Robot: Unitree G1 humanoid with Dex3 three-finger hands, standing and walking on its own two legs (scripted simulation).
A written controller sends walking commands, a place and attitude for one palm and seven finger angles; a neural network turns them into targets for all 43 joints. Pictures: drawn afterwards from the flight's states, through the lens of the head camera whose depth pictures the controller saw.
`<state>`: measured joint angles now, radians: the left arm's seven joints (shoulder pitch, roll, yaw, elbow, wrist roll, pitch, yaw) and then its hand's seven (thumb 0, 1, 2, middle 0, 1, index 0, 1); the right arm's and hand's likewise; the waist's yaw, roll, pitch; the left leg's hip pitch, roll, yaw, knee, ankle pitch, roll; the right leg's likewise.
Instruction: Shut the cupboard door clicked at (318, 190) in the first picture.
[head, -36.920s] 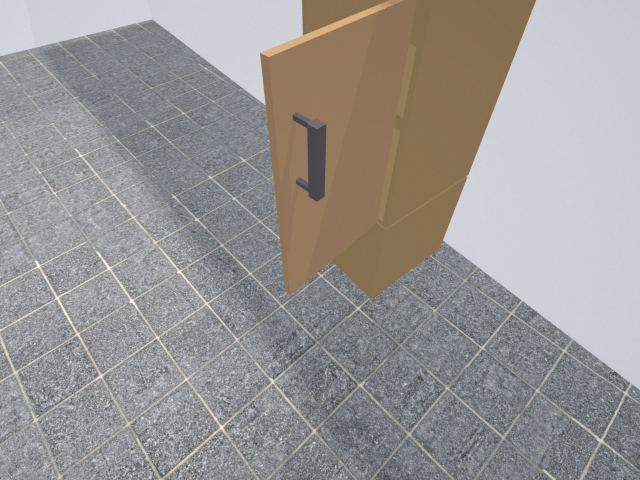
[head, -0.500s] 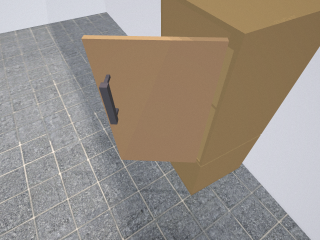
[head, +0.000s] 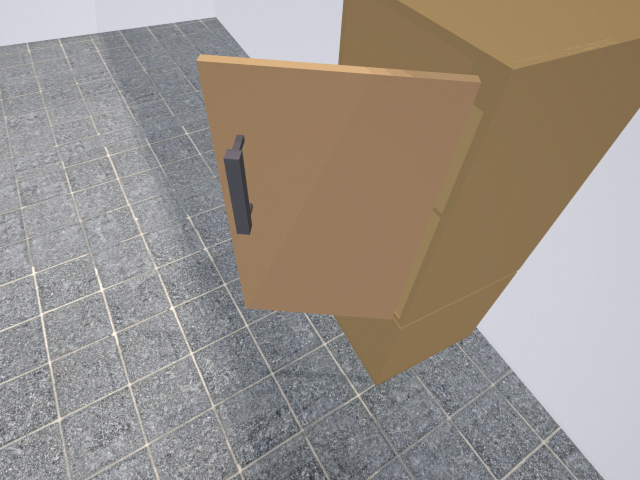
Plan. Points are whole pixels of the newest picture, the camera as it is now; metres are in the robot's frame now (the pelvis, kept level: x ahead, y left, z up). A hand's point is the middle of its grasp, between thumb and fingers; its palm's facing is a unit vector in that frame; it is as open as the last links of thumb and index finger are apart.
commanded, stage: come to a stop and stand still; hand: left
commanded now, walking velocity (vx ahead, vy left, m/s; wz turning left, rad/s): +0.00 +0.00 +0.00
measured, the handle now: (242, 186) +0.50 +0.16 +0.07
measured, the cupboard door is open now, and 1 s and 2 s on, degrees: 59 59 59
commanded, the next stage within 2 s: look again from close up in 0.52 s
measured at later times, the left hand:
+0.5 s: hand out of the picture -0.02 +0.12 -0.17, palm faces +0.03 -0.99 -0.13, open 7.4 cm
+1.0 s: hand out of the picture +0.02 +0.19 -0.17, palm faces +0.02 -0.97 -0.24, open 7.4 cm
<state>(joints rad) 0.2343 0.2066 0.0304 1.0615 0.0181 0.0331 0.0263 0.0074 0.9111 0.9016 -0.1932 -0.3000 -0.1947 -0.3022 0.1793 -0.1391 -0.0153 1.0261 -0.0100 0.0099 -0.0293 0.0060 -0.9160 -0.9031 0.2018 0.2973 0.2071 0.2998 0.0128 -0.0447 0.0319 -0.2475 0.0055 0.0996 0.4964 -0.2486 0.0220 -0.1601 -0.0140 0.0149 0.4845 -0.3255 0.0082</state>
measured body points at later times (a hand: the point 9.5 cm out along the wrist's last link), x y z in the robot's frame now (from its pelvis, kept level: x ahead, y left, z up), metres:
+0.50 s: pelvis -0.01 -0.02 +0.01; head +0.00 -0.02 +0.46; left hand -0.03 +0.18 -0.16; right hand -0.06 -0.23 -0.15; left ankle +0.01 +0.11 -0.74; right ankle -0.04 -0.12 -0.74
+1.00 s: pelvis +0.00 +0.01 +0.00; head +0.00 +0.00 +0.45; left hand +0.01 +0.24 -0.15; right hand +0.02 -0.22 -0.16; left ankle +0.01 +0.11 -0.74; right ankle -0.04 -0.12 -0.74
